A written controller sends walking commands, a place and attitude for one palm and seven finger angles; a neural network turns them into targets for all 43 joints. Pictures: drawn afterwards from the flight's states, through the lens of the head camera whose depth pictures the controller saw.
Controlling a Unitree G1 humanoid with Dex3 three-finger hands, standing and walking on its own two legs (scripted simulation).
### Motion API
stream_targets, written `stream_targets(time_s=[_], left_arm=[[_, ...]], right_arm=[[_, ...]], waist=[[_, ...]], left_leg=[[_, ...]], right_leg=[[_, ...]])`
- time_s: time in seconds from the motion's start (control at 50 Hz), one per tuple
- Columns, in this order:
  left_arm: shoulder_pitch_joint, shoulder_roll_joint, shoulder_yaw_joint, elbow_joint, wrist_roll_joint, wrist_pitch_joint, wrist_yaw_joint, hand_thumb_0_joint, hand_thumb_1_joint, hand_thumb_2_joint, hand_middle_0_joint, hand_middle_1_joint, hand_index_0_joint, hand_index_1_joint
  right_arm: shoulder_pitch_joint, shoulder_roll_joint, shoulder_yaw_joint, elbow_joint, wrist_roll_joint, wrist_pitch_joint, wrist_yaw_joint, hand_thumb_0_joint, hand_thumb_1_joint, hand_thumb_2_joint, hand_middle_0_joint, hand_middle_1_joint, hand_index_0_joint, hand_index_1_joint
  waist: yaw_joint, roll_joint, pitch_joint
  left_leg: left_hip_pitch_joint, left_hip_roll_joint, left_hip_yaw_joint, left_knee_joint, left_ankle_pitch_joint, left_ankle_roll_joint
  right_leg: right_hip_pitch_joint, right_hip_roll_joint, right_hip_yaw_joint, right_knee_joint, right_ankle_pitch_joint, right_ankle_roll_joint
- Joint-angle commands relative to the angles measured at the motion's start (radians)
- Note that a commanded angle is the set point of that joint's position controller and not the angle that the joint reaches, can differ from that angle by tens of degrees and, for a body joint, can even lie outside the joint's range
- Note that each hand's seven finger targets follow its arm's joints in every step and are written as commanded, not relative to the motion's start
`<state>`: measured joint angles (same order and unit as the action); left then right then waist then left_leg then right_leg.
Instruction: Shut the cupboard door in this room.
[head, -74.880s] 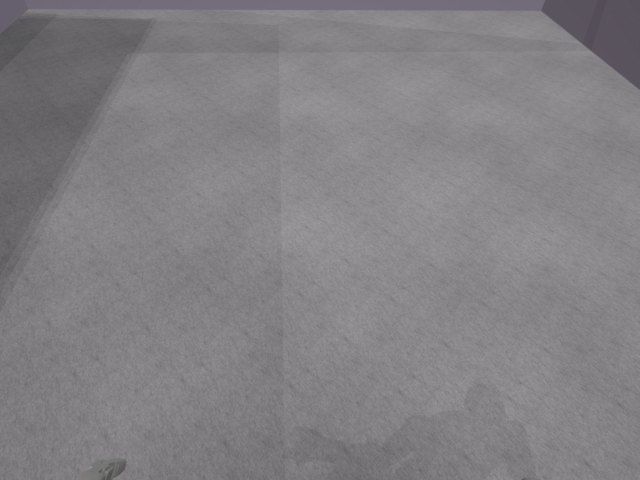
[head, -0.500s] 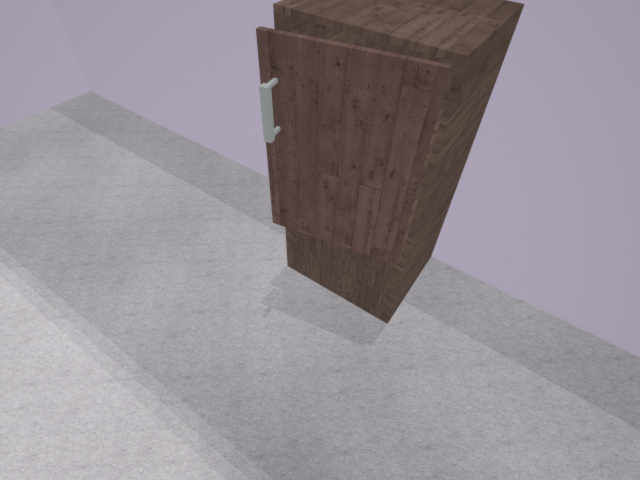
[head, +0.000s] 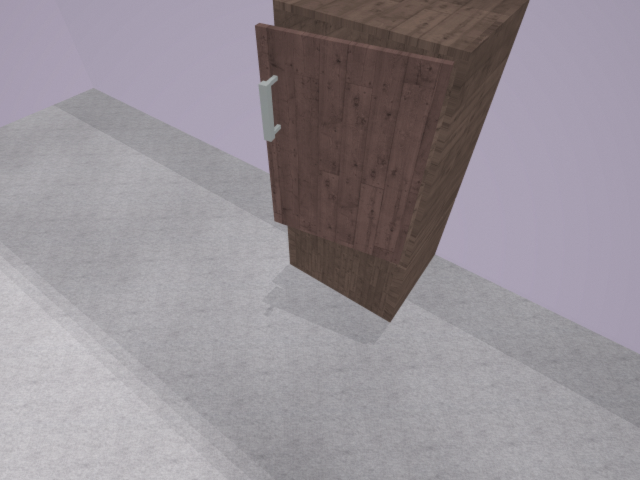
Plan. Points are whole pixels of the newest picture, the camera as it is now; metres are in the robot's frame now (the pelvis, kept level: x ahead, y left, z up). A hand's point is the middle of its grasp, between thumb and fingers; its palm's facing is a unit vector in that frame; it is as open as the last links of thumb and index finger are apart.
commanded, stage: look to check the result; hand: left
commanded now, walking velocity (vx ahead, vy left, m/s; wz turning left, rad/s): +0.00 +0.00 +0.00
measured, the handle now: (271, 108) +0.89 +0.16 +0.00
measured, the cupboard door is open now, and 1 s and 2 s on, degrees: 11 11 11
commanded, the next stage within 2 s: walk to a spot facing it in 0.04 s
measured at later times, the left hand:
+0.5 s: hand out of the picture -0.01 +0.20 -0.21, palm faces +0.18 -0.96 -0.21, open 7.4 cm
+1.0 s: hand out of the picture -0.03 +0.19 -0.16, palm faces +0.44 -0.85 -0.31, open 7.4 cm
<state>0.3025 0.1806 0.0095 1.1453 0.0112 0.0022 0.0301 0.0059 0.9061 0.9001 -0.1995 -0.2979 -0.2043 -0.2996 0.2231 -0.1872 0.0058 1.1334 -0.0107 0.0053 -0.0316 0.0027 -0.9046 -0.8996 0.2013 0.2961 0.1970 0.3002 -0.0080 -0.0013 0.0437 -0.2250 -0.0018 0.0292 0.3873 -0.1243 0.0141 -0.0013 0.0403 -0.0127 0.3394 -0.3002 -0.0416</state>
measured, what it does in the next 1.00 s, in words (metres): steps on the spot, turning left: right foot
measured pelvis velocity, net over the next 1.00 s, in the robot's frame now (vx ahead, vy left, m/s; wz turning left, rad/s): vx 0.00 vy -0.04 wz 0.49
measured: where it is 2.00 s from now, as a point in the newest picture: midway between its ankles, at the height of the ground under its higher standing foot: outside the picture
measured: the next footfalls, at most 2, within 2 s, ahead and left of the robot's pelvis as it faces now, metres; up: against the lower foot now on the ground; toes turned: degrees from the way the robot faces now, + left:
right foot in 0.82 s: +0.07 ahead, -0.15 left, +0.00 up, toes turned +21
left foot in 1.12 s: -0.03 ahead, +0.11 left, +0.00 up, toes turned +37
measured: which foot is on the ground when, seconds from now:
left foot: down 0.00-0.82, up 0.84-1.00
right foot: down 0.00-0.50, up 0.52-0.80, down 0.82-1.00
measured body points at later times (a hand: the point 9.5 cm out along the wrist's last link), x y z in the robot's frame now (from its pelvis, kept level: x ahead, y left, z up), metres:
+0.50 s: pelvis +0.00 +0.01 -0.03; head +0.02 +0.03 +0.42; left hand -0.02 +0.25 -0.19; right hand +0.03 -0.23 -0.18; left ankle +0.04 +0.12 -0.75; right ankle -0.07 -0.09 -0.74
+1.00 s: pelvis +0.00 -0.04 -0.01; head +0.05 -0.03 +0.44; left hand -0.05 +0.23 -0.14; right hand +0.20 -0.25 -0.15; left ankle -0.04 +0.08 -0.68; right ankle +0.04 -0.16 -0.74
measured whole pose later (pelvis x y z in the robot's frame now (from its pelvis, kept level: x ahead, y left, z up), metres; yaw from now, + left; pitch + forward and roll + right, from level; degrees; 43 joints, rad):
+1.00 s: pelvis +0.00 -0.04 -0.01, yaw +28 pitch +0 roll +2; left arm 0.21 0.23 0.06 0.87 0.04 0.03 0.03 0.01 0.90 0.90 -0.20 -0.30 -0.21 -0.30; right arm 0.17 -0.27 -0.09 0.88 -0.02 0.07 0.02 0.01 -0.91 -0.90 0.20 0.30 0.19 0.30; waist -0.04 -0.01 0.10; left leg -0.50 -0.01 0.02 1.00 -0.44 -0.04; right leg -0.22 -0.10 -0.10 0.56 -0.34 0.01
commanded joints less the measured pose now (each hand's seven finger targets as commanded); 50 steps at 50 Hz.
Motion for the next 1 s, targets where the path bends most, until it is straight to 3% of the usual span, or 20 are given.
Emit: stream_targets(time_s=[0.0,0.24,0.3,0.38,0.42,0.44,0.46,0.48,0.52,0.56,0.6,0.7,0.76,0.78,0.8,0.82,0.84,0.88,0.92,0.98], left_arm=[[0.074,0.125,0.018,-0.02,-0.001,-0.015,0.008,0.0,0.9,0.9,-0.2,-0.3,-0.2,-0.3],[0.086,0.113,0.038,-0.046,-0.002,0.006,0.015,0.0,0.9,0.9,-0.2,-0.3,-0.2,-0.3],[0.07,0.142,0.061,-0.085,0.004,0.011,0.017,0.0,0.9,0.9,-0.2,-0.3,-0.2,-0.3],[0.009,0.171,0.08,-0.147,0.019,0.012,0.02,0.0,0.9,0.9,-0.2,-0.3,-0.2,-0.3],[-0.03,0.197,0.091,-0.169,0.019,0.01,0.019,0.0,0.9,0.9,-0.2,-0.3,-0.2,-0.3],[-0.021,0.198,0.093,-0.18,0.012,0.01,0.013,0.0,0.9,0.9,-0.2,-0.3,-0.2,-0.3],[0.016,0.164,0.09,-0.2,-0.002,0.015,0.009,0.0,0.9,0.9,-0.2,-0.3,-0.2,-0.3],[0.0,0.13,0.078,-0.235,-0.006,0.015,0.011,0.0,0.9,0.9,-0.2,-0.3,-0.2,-0.3],[-0.088,0.135,0.082,-0.263,0.007,0.03,0.012,0.0,0.9,0.9,-0.2,-0.3,-0.2,-0.3],[-0.101,0.126,0.084,-0.276,0.01,0.026,0.0,0.0,0.9,0.9,-0.2,-0.3,-0.2,-0.3],[-0.089,0.118,0.081,-0.283,0.011,0.023,-0.008,0.0,0.9,0.9,-0.2,-0.3,-0.2,-0.3],[-0.056,0.123,0.083,-0.309,0.014,0.028,-0.008,0.0,0.9,0.9,-0.2,-0.3,-0.2,-0.3],[0.049,0.152,0.097,-0.294,0.012,0.025,-0.006,0.0,0.9,0.9,-0.2,-0.3,-0.2,-0.3],[0.076,0.205,0.109,-0.3,0.021,0.019,-0.001,0.0,0.9,0.9,-0.2,-0.3,-0.2,-0.3],[0.053,0.317,0.129,-0.324,0.037,0.011,0.006,0.0,0.9,0.9,-0.2,-0.3,-0.2,-0.3],[-0.082,0.305,0.113,-0.36,0.026,0.017,0.01,0.0,0.9,0.9,-0.2,-0.3,-0.2,-0.3],[-0.124,0.267,0.108,-0.369,0.024,0.005,0.011,0.0,0.9,0.9,-0.2,-0.3,-0.2,-0.3],[-0.184,0.21,0.09,-0.373,0.024,-0.004,0.008,0.0,0.9,0.9,-0.2,-0.3,-0.2,-0.3],[-0.138,0.222,0.093,-0.361,0.029,-0.007,0.008,0.0,0.9,0.9,-0.2,-0.3,-0.2,-0.3],[-0.022,0.268,0.106,-0.328,0.027,-0.002,0.005,0.0,0.9,0.9,-0.2,-0.3,-0.2,-0.3]], right_arm=[[0.042,-0.129,-0.023,-0.031,0.0,-0.009,-0.01,0.0,-0.9,-0.9,0.2,0.3,0.2,0.3],[0.065,-0.094,-0.025,-0.051,-0.004,0.01,-0.007,0.0,-0.9,-0.9,0.2,0.3,0.2,0.3],[0.057,-0.09,-0.039,-0.084,-0.005,0.021,-0.001,0.0,-0.9,-0.9,0.2,0.3,0.2,0.3],[0.014,-0.084,-0.063,-0.141,-0.008,0.042,0.011,0.0,-0.9,-0.9,0.2,0.3,0.2,0.3],[0.054,-0.082,-0.065,-0.153,-0.008,0.04,0.019,0.0,-0.9,-0.9,0.2,0.3,0.2,0.3],[0.118,-0.094,-0.066,-0.147,-0.015,0.034,0.02,0.0,-0.9,-0.9,0.2,0.3,0.2,0.3],[0.172,-0.151,-0.073,-0.151,-0.026,0.023,0.017,0.0,-0.9,-0.9,0.2,0.3,0.2,0.3],[0.208,-0.206,-0.086,-0.145,-0.026,0.022,0.011,0.0,-0.9,-0.9,0.2,0.3,0.2,0.3],[0.155,-0.224,-0.092,-0.169,-0.025,0.021,0.006,0.0,-0.9,-0.9,0.2,0.3,0.2,0.3],[0.066,-0.206,-0.089,-0.203,-0.028,0.017,0.004,0.0,-0.9,-0.9,0.2,0.3,0.2,0.3],[0.049,-0.217,-0.095,-0.217,-0.029,0.015,0.004,0.0,-0.9,-0.9,0.2,0.3,0.2,0.3],[0.015,-0.239,-0.112,-0.25,-0.03,0.031,0.014,0.0,-0.9,-0.9,0.2,0.3,0.2,0.3],[-0.054,-0.223,-0.121,-0.289,-0.022,0.045,0.021,0.0,-0.9,-0.9,0.2,0.3,0.2,0.3],[-0.056,-0.176,-0.12,-0.302,-0.013,0.051,0.026,0.0,-0.9,-0.9,0.2,0.3,0.2,0.3],[-0.037,-0.115,-0.112,-0.319,-0.006,0.048,0.033,0.0,-0.9,-0.9,0.2,0.3,0.2,0.3],[-0.045,-0.144,-0.122,-0.323,-0.021,0.045,0.04,0.0,-0.9,-0.9,0.2,0.3,0.2,0.3],[-0.027,-0.137,-0.123,-0.322,-0.021,0.051,0.043,0.0,-0.9,-0.9,0.2,0.3,0.2,0.3],[-0.027,-0.133,-0.116,-0.32,-0.016,0.052,0.055,0.0,-0.9,-0.9,0.2,0.3,0.2,0.3],[-0.055,-0.115,-0.102,-0.333,-0.008,0.048,0.061,0.0,-0.9,-0.9,0.2,0.3,0.2,0.3],[-0.109,-0.094,-0.083,-0.352,-0.004,0.041,0.063,0.0,-0.9,-0.9,0.2,0.3,0.2,0.3]], waist=[[0.002,-0.011,0.024],[0.007,-0.001,0.044],[0.01,-0.071,0.026],[0.002,-0.119,0.109],[-0.03,-0.06,0.093],[-0.047,0.016,0.034],[-0.052,0.213,-0.016],[-0.055,0.297,-0.042],[-0.047,0.164,-0.028],[-0.016,0.114,-0.005],[-0.01,0.093,-0.059],[-0.002,0.15,-0.086],[0.05,0.15,-0.085],[0.061,0.022,-0.076],[0.061,-0.25,-0.071],[0.019,-0.177,-0.008],[-0.013,-0.131,-0.013],[-0.046,-0.185,0.033],[-0.021,-0.198,0.01],[0.037,-0.198,-0.048]], left_leg=[[0.122,0.108,-0.106,-0.026,0.118,0.023],[-0.001,0.08,-0.11,0.059,0.13,0.017],[-0.086,0.044,-0.081,0.189,0.086,0.007],[-0.219,0.051,-0.013,0.479,-0.333,-0.02],[-0.151,0.07,-0.015,0.314,-0.263,-0.017],[-0.04,0.058,-0.023,0.2,0.006,0.003],[0.05,0.193,-0.278,0.078,0.402,0.098],[0.071,0.346,-0.523,-0.048,0.473,0.223],[-0.056,0.342,-0.587,-0.128,-0.058,0.217],[-0.124,0.275,-0.509,-0.137,-0.205,0.18],[-0.078,0.233,-0.464,-0.115,-0.164,0.166],[-0.097,0.17,-0.439,-0.108,-0.185,0.132],[-0.25,0.08,-0.384,-0.057,-0.265,0.067],[-0.36,-0.01,-0.309,0.091,-0.343,0.007],[-0.452,-0.13,-0.118,0.431,-0.38,-0.067],[-0.409,-0.061,-0.111,0.687,-0.421,-0.051],[-0.391,-0.027,-0.116,0.803,-0.378,-0.044],[-0.378,0.022,-0.073,0.832,-0.312,-0.059],[-0.317,0.026,-0.017,0.657,-0.331,-0.068],[-0.238,-0.004,0.054,0.429,-0.324,-0.056]], right_leg=[[-0.175,-0.136,0.084,-0.092,0.159,-0.007],[-0.139,-0.168,0.04,0.006,0.182,-0.013],[-0.121,-0.241,0.058,0.026,0.228,-0.06],[-0.144,-0.403,0.083,0.044,0.503,-0.171],[-0.14,-0.393,0.009,0.189,0.61,-0.133],[-0.166,-0.322,-0.072,0.349,0.595,-0.062],[-0.295,-0.182,-0.143,0.556,0.325,0.035],[-0.404,-0.072,-0.09,0.744,-0.325,0.054],[-0.455,-0.101,0.045,0.83,-0.291,0.045],[-0.456,-0.11,0.056,0.766,-0.187,0.055],[-0.429,-0.086,0.038,0.651,-0.174,0.062],[-0.34,-0.032,-0.003,0.452,-0.151,0.073],[-0.116,-0.019,-0.035,0.178,-0.051,0.067],[-0.04,-0.141,0.102,0.002,-0.145,0.02],[-0.071,-0.431,0.439,-0.17,-0.312,-0.096],[-0.256,-0.53,0.408,-0.174,-0.216,-0.142],[-0.295,-0.477,0.347,-0.118,-0.135,-0.14],[-0.286,-0.384,0.132,-0.023,0.172,-0.114],[-0.202,-0.365,0.018,0.065,0.465,-0.094],[-0.076,-0.373,-0.017,0.148,0.639,-0.074]])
